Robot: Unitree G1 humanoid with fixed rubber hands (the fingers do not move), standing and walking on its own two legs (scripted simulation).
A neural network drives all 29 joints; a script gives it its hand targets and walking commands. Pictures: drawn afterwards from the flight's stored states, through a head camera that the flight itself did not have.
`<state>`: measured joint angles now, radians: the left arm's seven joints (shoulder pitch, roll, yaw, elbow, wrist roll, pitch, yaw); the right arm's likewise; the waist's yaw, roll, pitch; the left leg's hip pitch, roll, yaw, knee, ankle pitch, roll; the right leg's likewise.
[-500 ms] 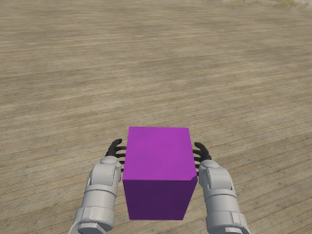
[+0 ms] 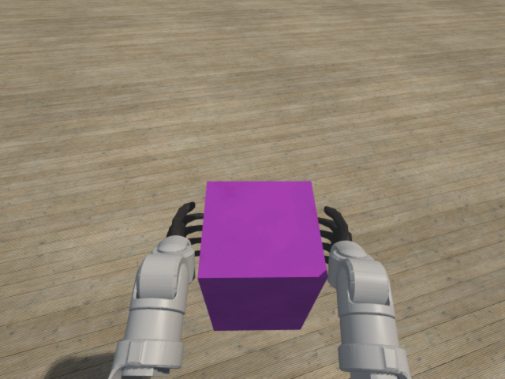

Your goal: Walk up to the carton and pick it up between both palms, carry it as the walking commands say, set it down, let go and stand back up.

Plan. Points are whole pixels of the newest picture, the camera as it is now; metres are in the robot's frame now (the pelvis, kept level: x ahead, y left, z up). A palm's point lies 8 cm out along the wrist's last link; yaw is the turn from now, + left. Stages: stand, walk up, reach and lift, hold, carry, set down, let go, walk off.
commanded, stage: carry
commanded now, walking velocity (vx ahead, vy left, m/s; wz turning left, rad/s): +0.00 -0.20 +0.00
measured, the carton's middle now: (258, 262) +0.32 +0.00 +0.01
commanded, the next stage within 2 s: none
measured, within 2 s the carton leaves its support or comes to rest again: neither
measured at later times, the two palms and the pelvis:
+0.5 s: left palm (210, 292) +0.22 +0.07 +0.09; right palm (401, 294) +0.22 -0.19 +0.10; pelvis -0.04 -0.07 +0.00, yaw +2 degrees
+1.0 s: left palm (314, 357) +0.14 -0.06 +0.09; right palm out of the picture +0.14 -0.32 +0.08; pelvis -0.11 -0.19 +0.01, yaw +2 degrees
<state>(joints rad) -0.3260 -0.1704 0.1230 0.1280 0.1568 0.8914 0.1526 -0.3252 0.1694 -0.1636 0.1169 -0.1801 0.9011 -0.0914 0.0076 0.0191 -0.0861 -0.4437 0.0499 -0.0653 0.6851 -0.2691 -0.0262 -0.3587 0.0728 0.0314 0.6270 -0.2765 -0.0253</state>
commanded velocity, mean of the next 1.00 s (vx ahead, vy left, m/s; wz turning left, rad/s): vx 0.00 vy -0.20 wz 0.00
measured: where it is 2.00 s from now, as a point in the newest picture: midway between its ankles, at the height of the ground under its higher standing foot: outside the picture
